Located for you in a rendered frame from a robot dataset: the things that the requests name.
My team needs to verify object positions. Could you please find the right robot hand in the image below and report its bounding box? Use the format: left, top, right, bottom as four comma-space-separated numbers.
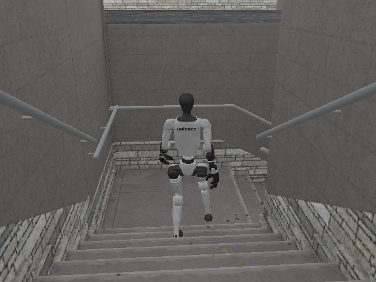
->
206, 172, 219, 189

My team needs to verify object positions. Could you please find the left robot forearm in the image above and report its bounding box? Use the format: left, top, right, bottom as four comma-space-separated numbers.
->
159, 142, 168, 158

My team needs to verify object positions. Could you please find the robot right upper arm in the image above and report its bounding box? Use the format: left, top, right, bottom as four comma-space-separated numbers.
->
199, 118, 212, 152

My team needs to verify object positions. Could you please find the left robot hand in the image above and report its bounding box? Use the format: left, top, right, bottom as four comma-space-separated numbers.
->
159, 155, 173, 165

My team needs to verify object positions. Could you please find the robot torso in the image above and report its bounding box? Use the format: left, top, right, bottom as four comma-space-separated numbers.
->
173, 116, 201, 176

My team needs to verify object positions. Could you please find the robot left upper arm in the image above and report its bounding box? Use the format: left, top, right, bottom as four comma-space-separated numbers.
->
161, 119, 175, 150

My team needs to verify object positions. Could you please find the right robot forearm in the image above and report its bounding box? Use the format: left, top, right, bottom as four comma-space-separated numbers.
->
206, 143, 218, 174

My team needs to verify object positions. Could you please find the left robot shin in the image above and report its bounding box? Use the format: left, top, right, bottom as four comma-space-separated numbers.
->
172, 196, 182, 237

